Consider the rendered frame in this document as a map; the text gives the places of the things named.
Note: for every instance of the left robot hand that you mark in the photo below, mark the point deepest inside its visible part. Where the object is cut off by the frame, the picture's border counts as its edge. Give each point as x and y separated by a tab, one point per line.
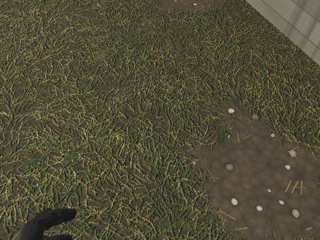
34	229

